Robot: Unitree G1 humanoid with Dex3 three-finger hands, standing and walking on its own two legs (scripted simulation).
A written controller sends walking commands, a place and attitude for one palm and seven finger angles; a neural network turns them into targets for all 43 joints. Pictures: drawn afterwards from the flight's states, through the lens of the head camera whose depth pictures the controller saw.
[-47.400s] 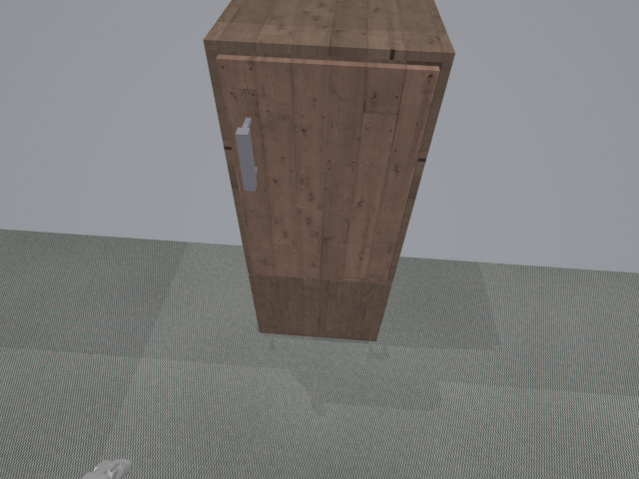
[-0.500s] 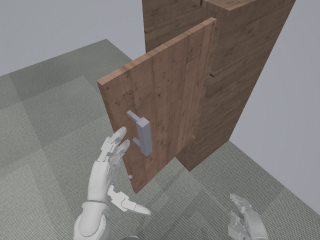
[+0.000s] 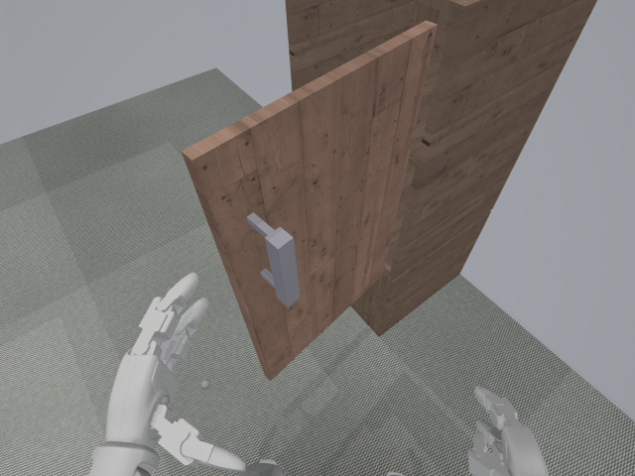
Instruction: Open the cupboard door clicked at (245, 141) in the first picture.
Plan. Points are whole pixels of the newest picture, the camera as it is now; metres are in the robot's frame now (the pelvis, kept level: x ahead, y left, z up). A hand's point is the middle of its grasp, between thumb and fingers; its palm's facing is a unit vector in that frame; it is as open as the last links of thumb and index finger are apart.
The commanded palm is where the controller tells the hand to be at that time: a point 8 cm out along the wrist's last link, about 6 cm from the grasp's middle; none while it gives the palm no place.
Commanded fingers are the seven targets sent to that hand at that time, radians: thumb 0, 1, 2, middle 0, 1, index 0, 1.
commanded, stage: draw the hand back to the body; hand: left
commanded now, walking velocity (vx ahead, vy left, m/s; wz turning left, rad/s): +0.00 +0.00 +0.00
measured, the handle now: (273, 261) +0.35 +0.08 +0.08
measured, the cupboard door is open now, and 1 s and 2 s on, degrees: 98 98 98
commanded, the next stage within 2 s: step back with the hand held close in 1.58 s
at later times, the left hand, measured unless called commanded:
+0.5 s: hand (142, 368) +0.20 +0.18 +0.13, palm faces +0.01 -1.00 -0.07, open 16.2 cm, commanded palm +0.17 +0.24 +0.14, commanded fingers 0.00 -0.29 0.39 -0.16 -0.30 -0.16 -0.30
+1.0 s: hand (16, 326) +0.21 +0.26 +0.19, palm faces +0.35 -0.86 -0.37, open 11.5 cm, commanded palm +0.16 +0.30 +0.20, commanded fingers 0.00 0.58 0.76 -0.19 -0.30 -0.19 -0.30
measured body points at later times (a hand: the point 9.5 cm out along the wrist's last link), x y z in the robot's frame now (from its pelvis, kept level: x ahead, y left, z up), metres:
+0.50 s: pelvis +0.00 +0.02 +0.02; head +0.01 +0.01 +0.47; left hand +0.20 +0.23 +0.13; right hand +0.19 -0.20 -0.05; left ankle +0.01 +0.13 -0.68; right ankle +0.00 -0.10 -0.68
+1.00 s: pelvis +0.01 +0.03 +0.06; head +0.00 +0.01 +0.50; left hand +0.19 +0.30 +0.21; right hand +0.19 -0.18 -0.02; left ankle +0.01 +0.13 -0.68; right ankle +0.00 -0.10 -0.68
